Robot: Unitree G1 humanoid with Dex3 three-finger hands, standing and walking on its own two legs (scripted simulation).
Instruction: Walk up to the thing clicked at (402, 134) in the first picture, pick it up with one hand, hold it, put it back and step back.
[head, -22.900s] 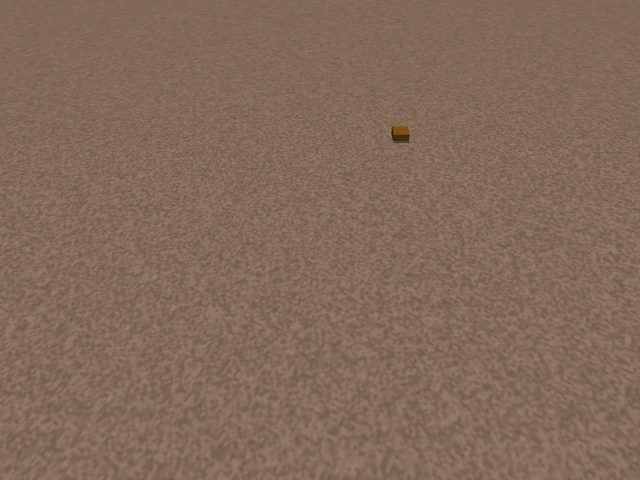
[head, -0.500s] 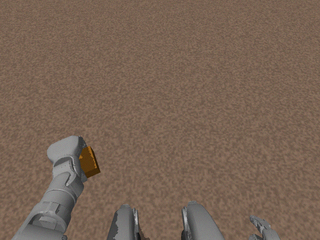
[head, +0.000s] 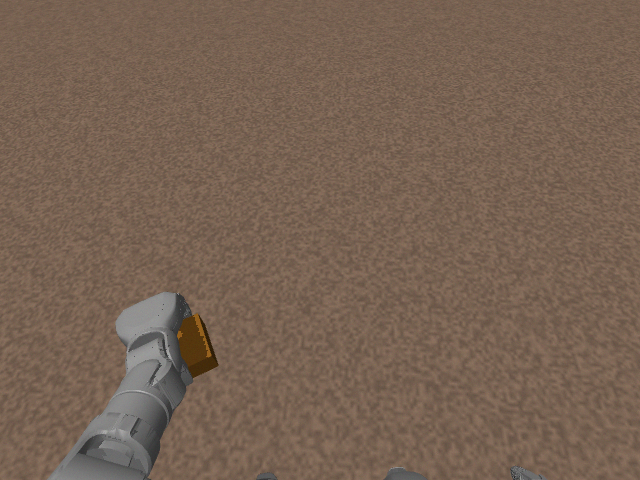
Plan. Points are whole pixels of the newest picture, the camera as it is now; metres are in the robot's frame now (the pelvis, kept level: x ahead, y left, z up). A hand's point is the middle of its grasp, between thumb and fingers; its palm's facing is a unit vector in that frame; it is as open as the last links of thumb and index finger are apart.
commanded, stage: lift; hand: left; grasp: from above
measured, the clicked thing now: (181, 351) +0.34 +0.22 -0.12
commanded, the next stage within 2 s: hold in 0.04 s
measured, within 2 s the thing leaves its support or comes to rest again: neither
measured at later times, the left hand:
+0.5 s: hand (162, 330) +0.34 +0.22 -0.02, palm faces -0.37 -0.18 -0.91, open 10.3 cm
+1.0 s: hand (153, 341) +0.31 +0.22 +0.00, palm faces -0.38 -0.17 -0.91, open 10.3 cm
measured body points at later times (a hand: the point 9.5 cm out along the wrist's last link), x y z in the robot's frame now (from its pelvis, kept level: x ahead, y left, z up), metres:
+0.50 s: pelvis +0.01 +0.00 +0.03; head +0.03 -0.02 +0.47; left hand +0.35 +0.22 +0.03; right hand +0.12 -0.26 -0.10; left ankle +0.02 +0.13 -0.70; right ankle +0.01 -0.13 -0.70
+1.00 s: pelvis +0.00 +0.00 +0.03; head +0.01 -0.02 +0.48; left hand +0.33 +0.22 +0.05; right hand +0.13 -0.25 -0.08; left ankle +0.02 +0.13 -0.70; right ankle +0.01 -0.13 -0.70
